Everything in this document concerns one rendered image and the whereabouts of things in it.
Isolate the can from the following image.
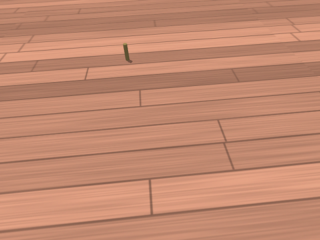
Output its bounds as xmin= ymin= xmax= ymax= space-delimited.
xmin=123 ymin=43 xmax=130 ymax=61

